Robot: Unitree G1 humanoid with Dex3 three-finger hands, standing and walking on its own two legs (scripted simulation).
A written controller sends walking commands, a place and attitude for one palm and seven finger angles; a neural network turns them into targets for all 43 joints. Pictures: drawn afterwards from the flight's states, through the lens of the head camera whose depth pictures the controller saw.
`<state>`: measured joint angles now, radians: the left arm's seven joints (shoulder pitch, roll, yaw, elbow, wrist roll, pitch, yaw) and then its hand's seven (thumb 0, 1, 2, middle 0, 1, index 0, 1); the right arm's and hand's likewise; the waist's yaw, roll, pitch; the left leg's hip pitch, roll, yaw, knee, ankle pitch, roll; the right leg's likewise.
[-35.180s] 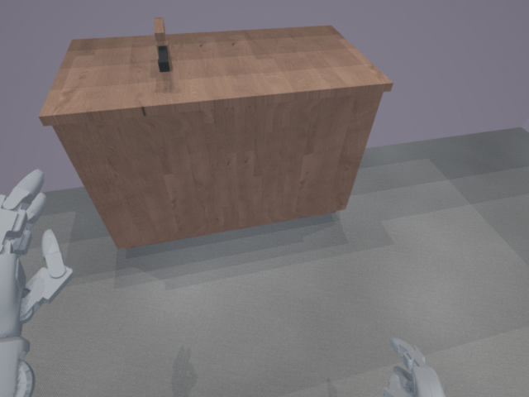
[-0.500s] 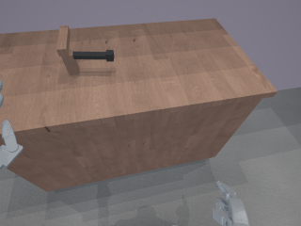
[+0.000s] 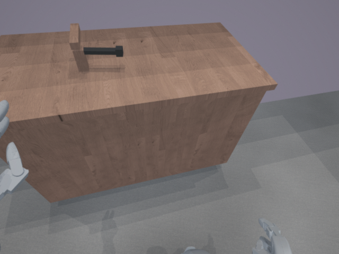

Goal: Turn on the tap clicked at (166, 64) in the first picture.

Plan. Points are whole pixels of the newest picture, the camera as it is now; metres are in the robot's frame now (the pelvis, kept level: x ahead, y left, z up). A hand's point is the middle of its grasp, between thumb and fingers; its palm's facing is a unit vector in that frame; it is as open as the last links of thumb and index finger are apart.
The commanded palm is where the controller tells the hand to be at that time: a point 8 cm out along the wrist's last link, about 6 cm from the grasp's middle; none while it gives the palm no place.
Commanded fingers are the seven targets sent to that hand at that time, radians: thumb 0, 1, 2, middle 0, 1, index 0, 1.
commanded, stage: stop stepping back and stand still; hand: left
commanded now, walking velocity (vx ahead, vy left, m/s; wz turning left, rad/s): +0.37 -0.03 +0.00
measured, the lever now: (119, 51) +0.76 +0.22 +0.06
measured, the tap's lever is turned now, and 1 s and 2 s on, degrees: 80 80 80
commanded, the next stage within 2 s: stand and check the lever's angle in 1.48 s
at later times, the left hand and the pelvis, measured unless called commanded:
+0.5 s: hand (33, 201) +0.17 +0.21 +0.17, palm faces +0.43 -0.81 -0.40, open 7.4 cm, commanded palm +0.12 +0.24 +0.18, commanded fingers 0.00 0.90 0.90 -0.20 -0.30 -0.20 -0.30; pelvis -0.05 -0.03 +0.00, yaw -1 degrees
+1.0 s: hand (49, 191) +0.19 +0.21 +0.15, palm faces +0.38 -0.84 -0.38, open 7.4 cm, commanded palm +0.14 +0.24 +0.18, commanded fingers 0.00 0.90 0.90 -0.20 -0.30 -0.20 -0.30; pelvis -0.03 -0.03 +0.00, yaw -1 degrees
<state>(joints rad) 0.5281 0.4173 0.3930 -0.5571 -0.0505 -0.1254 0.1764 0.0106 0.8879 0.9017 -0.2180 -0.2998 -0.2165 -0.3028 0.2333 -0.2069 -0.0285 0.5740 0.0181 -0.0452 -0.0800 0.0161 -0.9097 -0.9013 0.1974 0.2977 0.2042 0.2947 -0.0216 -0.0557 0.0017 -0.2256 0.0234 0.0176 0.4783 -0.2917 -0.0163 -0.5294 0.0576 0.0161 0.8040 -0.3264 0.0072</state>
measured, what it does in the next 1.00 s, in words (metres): steps on the spot: right foot, then left foot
